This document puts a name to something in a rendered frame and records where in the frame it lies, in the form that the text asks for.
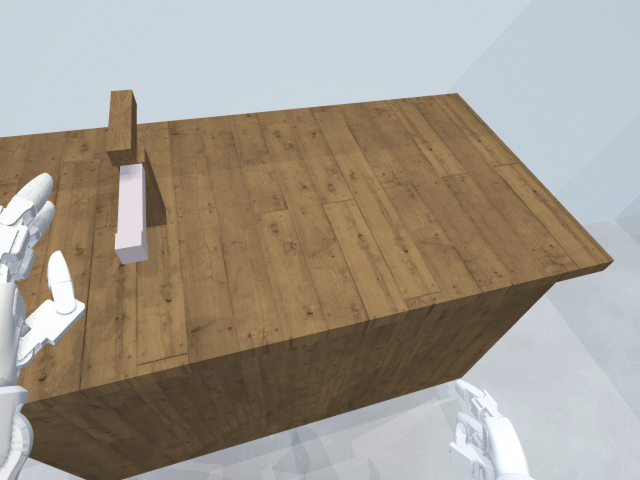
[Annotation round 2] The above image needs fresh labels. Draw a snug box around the counter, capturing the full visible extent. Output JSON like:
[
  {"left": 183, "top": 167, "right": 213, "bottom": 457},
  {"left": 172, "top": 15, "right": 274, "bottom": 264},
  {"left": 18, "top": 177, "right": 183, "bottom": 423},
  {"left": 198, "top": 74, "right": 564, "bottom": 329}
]
[{"left": 0, "top": 90, "right": 615, "bottom": 480}]

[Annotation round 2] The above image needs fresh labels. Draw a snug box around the tap lever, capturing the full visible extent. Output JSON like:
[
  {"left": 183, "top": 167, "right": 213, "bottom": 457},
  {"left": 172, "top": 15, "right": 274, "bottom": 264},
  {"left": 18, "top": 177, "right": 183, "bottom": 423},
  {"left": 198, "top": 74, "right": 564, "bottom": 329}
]
[{"left": 115, "top": 163, "right": 148, "bottom": 264}]

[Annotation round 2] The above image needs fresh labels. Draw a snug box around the left robot forearm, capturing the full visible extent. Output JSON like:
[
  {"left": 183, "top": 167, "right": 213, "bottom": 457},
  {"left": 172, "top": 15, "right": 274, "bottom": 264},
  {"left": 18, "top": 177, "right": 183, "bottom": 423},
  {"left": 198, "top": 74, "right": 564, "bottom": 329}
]
[{"left": 0, "top": 386, "right": 34, "bottom": 480}]

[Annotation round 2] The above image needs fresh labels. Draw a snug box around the left robot hand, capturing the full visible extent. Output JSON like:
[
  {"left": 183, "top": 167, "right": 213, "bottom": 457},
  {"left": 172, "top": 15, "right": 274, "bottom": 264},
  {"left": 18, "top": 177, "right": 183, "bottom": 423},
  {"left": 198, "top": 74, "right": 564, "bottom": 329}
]
[{"left": 0, "top": 173, "right": 85, "bottom": 387}]

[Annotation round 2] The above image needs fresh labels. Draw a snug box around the right robot hand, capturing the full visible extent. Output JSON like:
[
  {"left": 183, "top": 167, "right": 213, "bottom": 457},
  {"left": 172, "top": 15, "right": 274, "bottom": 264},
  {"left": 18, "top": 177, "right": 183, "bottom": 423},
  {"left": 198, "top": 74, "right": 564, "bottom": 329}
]
[{"left": 450, "top": 379, "right": 531, "bottom": 480}]

